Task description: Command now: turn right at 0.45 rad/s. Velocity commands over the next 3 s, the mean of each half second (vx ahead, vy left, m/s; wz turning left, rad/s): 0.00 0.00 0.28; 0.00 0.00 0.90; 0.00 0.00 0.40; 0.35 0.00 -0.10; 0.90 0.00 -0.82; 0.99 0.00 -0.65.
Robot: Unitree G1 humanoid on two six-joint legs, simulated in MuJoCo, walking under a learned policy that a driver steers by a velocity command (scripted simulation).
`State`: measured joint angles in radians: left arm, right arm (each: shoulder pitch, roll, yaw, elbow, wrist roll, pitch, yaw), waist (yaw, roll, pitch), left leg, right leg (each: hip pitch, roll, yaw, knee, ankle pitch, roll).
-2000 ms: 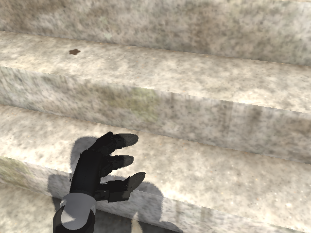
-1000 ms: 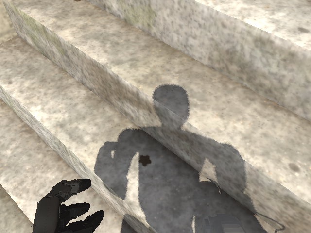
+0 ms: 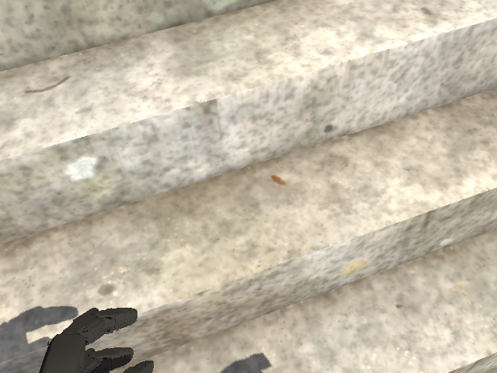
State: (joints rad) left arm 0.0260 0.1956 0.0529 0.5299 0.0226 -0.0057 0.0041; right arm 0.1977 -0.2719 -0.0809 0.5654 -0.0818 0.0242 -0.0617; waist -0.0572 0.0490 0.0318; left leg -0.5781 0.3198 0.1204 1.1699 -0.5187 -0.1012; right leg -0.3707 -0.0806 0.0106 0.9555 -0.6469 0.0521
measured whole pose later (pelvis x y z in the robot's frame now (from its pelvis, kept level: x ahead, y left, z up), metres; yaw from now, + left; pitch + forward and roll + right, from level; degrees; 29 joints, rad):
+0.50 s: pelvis +0.03 -0.21 -0.04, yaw +10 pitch -6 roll +5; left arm -0.23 0.03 -0.10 0.57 0.03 0.07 0.02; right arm 0.22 -0.32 -0.12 0.72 -0.04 0.12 -0.14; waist -0.31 0.15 0.16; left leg -0.82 -0.26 -0.08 2.05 -0.55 -0.15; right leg -0.54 -0.13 0.19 1.34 -0.72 0.13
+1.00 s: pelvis -0.04 -0.15 -0.11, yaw +33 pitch +1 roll -8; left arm 0.10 0.27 0.07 0.51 0.04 0.05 0.03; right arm 0.22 -0.33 -0.08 0.50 -0.05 -0.03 0.01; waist -0.09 0.00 -0.01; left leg -0.27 0.14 -0.07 0.65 -0.01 0.06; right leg -0.71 -0.34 -0.09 1.66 -0.69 0.06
